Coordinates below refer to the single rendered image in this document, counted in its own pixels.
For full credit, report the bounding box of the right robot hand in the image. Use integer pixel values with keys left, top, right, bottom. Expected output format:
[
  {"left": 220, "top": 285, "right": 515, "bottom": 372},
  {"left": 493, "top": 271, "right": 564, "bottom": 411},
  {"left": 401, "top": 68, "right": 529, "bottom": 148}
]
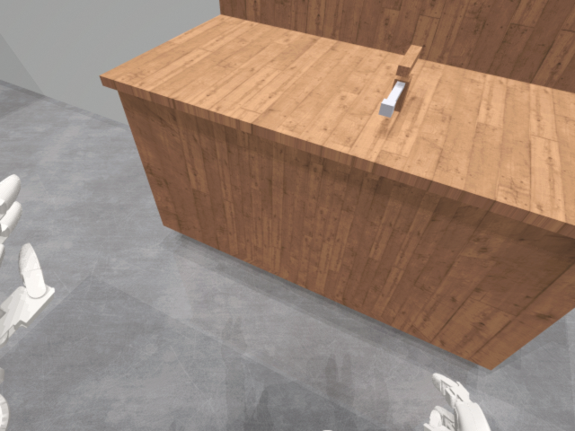
[{"left": 424, "top": 374, "right": 491, "bottom": 431}]

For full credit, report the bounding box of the counter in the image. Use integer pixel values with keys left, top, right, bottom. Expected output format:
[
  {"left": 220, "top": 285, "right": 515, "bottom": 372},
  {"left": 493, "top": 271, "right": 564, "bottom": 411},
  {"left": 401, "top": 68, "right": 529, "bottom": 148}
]
[{"left": 99, "top": 0, "right": 575, "bottom": 370}]

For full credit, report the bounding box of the tap lever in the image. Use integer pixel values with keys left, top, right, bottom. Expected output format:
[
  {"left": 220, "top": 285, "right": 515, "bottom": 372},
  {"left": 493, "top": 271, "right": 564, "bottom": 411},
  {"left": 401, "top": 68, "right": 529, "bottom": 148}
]
[{"left": 378, "top": 81, "right": 405, "bottom": 118}]

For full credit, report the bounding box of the left robot hand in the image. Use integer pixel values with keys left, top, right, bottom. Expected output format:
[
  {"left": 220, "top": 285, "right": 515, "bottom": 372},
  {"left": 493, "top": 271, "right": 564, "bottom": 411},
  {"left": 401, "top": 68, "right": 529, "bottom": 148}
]
[{"left": 0, "top": 174, "right": 55, "bottom": 348}]

